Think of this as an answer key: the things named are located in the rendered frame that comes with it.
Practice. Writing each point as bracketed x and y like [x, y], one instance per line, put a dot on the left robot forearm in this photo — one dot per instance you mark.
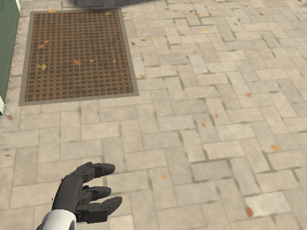
[58, 219]

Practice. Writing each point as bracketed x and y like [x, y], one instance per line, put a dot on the robot left hand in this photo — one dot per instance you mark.
[72, 196]

